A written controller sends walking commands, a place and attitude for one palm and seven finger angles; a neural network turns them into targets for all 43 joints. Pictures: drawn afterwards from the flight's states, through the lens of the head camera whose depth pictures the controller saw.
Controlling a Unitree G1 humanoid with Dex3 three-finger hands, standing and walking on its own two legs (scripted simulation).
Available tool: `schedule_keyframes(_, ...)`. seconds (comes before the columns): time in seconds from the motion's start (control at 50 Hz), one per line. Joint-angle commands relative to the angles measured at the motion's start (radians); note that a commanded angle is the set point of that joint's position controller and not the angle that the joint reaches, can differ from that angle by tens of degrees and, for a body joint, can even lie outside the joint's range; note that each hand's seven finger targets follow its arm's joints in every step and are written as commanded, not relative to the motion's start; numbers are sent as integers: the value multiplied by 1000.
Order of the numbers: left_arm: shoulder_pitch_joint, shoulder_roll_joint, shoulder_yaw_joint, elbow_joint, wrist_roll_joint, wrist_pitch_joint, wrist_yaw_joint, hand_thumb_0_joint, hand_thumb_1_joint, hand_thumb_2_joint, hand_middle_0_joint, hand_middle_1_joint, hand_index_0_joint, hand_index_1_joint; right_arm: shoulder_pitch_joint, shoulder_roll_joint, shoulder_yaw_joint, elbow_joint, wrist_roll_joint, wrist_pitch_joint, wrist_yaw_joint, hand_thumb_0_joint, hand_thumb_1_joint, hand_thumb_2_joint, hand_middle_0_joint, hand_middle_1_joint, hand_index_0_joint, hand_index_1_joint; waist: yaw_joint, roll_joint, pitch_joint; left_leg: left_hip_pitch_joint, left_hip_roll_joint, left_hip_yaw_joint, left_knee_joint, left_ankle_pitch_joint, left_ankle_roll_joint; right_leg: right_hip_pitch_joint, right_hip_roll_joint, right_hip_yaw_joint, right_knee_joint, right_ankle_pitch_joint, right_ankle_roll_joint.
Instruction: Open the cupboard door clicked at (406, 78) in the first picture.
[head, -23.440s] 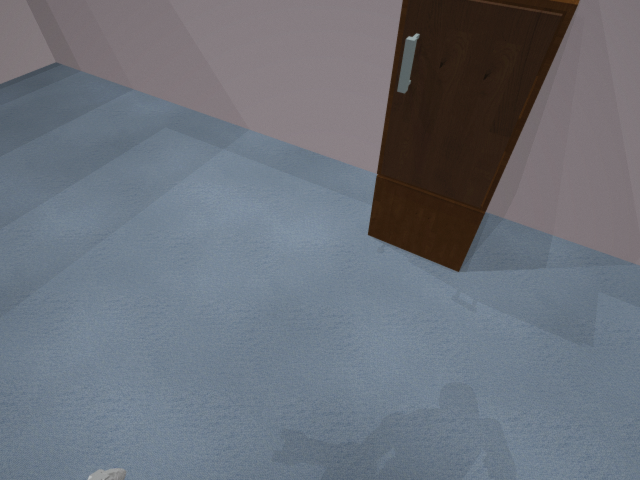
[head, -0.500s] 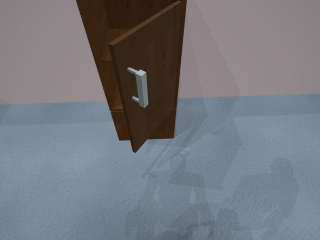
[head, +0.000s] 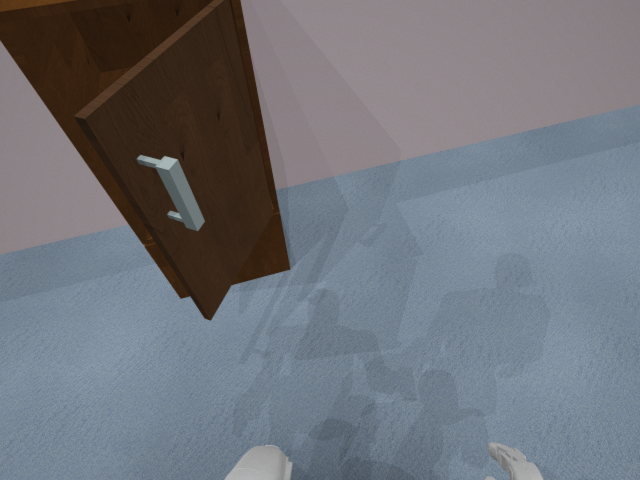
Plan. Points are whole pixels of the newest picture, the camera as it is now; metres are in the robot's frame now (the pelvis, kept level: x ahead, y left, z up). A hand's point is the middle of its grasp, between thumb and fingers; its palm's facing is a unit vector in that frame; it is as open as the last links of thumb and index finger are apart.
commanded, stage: walk to a spot facing it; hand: left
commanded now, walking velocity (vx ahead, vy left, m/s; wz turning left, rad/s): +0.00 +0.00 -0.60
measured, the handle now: (171, 193) +0.50 +0.30 +0.01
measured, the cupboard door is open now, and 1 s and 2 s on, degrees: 53 53 53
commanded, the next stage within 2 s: none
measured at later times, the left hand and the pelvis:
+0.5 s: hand (185, 443) +0.17 +0.23 -0.17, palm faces -0.28 -0.93 -0.24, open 7.3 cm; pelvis +0.01 +0.05 +0.00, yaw -19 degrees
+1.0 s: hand (260, 399) +0.25 +0.14 -0.18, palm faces -0.57 -0.80 -0.16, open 7.3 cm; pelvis +0.08 +0.02 -0.01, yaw -37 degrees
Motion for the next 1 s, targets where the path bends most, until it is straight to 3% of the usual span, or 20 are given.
schedule_keyframes(0.0,84,214,51,-56,6,-11,9,0,900,900,-200,-300,-200,-300,-42,-66,-16,-109,2,-34,-2,0,-900,-900,200,300,200,300,8,-120,-103,-98,-3,-6,-61,-27,0,174,-294,336,-69,507,-91)
schedule_keyframes(0.16,-12,228,53,-94,3,-5,6,0,900,900,-200,-300,-200,-300,101,-65,-15,-107,13,-62,-7,0,-900,-900,200,300,200,300,-61,-101,-160,256,-28,-13,-520,80,26,0,-219,347,28,462,-42)
schedule_keyframes(0.18,-25,200,49,-103,-4,-5,5,0,900,900,-200,-300,-200,-300,168,-99,-18,-89,9,-73,-13,0,-900,-900,200,300,200,300,-89,-26,-190,442,54,-69,-657,161,48,-135,-149,285,98,299,6)
schedule_keyframes(0.2,16,145,39,-114,-14,-4,-7,0,900,900,-200,-300,-200,-300,192,-197,-32,-93,-7,-82,-18,0,-900,-900,200,300,200,300,-77,230,-216,593,319,-334,-731,266,143,-340,-6,111,256,-140,71)
schedule_keyframes(0.22,-4,152,35,-132,-3,-11,-17,0,900,900,-200,-300,-200,-300,213,-228,-32,-107,-14,-74,-21,0,-900,-900,200,300,200,300,-75,250,-156,502,490,-436,-755,395,259,-394,-29,-48,488,-413,119)
schedule_keyframes(0.24,-26,167,34,-143,9,-13,-25,0,900,900,-200,-300,-200,-300,201,-212,-24,-125,-23,-71,-20,0,-900,-900,200,300,200,300,-76,117,-98,386,494,-424,-744,407,297,-396,-75,-61,620,-383,134)
schedule_keyframes(0.34,-54,130,28,-121,1,9,-52,0,900,900,-200,-300,-200,-300,168,-147,1,-112,-26,-76,-18,0,-900,-900,200,300,200,300,-39,175,-110,383,272,-11,-660,686,190,-360,-136,-152,665,-228,156)
schedule_keyframes(0.46,-158,118,9,-135,0,10,-61,0,900,900,-200,-300,-200,-300,262,-186,-19,-58,-28,-66,-3,0,-900,-900,200,300,200,300,-88,218,-100,357,292,62,-635,621,171,-192,-123,-239,340,-204,126)
schedule_keyframes(0.52,-95,144,16,-114,-1,1,-57,0,900,900,-200,-300,-200,-300,242,-196,-24,-59,-21,-61,3,0,-900,-900,200,300,200,300,-39,170,-122,291,276,107,-522,525,112,5,-110,-253,90,-24,97)
schedule_keyframes(0.54,-22,194,25,-93,2,-9,-49,0,900,900,-200,-300,-200,-300,241,-182,-25,-66,-12,-61,12,0,-900,-900,200,300,200,300,-3,68,-165,190,243,150,-391,419,64,185,-168,-178,-15,127,69)
schedule_keyframes(0.56,38,319,49,-76,13,-19,-30,0,900,900,-200,-300,-200,-300,233,-96,-7,-100,-2,-60,18,0,-900,-900,200,300,200,300,23,-269,-199,-69,99,260,-139,-56,-5,361,-449,187,-89,431,-36)
schedule_keyframes(0.58,96,356,51,-59,-5,-15,-17,0,900,900,-200,-300,-200,-300,173,-112,-4,-123,-2,-49,11,0,-900,-900,200,300,200,300,69,-274,-200,-120,61,131,21,-306,-9,299,-544,268,-84,528,-133)
schedule_keyframes(0.6,63,328,52,-67,-1,-10,-6,0,900,900,-200,-300,-200,-300,154,-102,-7,-119,-1,-43,8,0,-900,-900,200,300,200,300,52,-260,-180,-162,78,66,90,-263,-1,259,-482,256,-98,294,-145)
schedule_keyframes(0.66,-79,250,36,-106,4,-5,0,0,900,900,-200,-300,-200,-300,157,-107,-11,-88,-12,-46,26,0,-900,-900,200,300,200,300,-13,-193,-110,-100,91,83,48,-98,-12,108,-370,150,-127,40,-104)
schedule_keyframes(0.8,-101,266,44,-102,11,-29,-29,0,900,900,-200,-300,-200,-300,195,-77,-17,-85,-12,-73,45,0,-900,-900,200,300,200,300,-49,-181,-18,112,19,133,-289,-41,1,-113,-308,195,-204,-331,-102)
schedule_keyframes(0.86,-158,196,35,-118,5,-29,-36,0,900,900,-200,-300,-200,-300,401,-104,-18,-24,-13,-103,26,0,-900,-900,200,300,200,300,-154,-47,-67,487,30,123,-594,11,14,-324,-200,119,-24,-363,-29)
schedule_keyframes(0.88,-158,107,16,-142,-3,-25,-44,0,900,900,-200,-300,-200,-300,509,-197,-37,9,-31,-112,13,0,-900,-900,200,300,200,300,-197,263,-78,603,265,-190,-764,-277,78,-507,-60,-19,300,-377,30)
schedule_keyframes(0.9,-201,89,11,-186,-3,-36,-52,0,900,900,-200,-300,-200,-300,579,-254,-39,8,-41,-118,1,0,-900,-900,200,300,200,300,-206,343,-62,580,502,-504,-912,-412,180,-624,-57,-130,564,-388,69)
schedule_keyframes(0.92,-241,122,22,-183,15,-45,-62,0,900,900,-200,-300,-200,-300,521,-235,-32,-4,-40,-121,7,0,-900,-900,200,300,200,300,-182,163,-13,445,513,-521,-944,-411,210,-609,-136,-69,700,-285,63)
schedule_keyframes(0.98,-164,93,22,-119,22,-40,-82,0,900,900,-200,-300,-200,-300,376,-105,11,-30,-28,-139,9,0,-900,-900,200,300,200,300,-77,112,31,372,347,-116,-878,11,119,-578,-204,-126,826,-30,91)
